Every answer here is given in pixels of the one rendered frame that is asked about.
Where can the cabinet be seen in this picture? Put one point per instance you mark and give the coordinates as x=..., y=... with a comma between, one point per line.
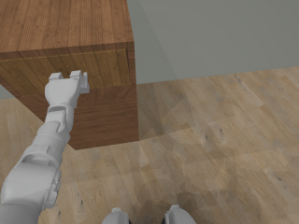
x=103, y=116

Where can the drawer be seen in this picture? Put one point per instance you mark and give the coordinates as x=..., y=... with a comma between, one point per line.
x=30, y=75

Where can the left robot thigh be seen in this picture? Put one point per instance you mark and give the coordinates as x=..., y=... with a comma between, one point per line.
x=116, y=218

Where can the left robot hand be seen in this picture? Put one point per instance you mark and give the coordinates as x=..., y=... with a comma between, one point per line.
x=61, y=90

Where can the left robot upper arm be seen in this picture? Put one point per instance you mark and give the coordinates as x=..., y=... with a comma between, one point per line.
x=32, y=188

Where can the right robot thigh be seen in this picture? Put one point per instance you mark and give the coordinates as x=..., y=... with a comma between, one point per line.
x=178, y=216

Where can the robot left forearm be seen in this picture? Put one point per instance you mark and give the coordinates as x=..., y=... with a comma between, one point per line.
x=49, y=144

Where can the robot thigh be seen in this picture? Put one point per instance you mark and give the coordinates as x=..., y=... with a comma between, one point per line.
x=116, y=218
x=178, y=216

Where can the handle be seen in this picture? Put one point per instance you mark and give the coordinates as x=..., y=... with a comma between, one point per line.
x=85, y=87

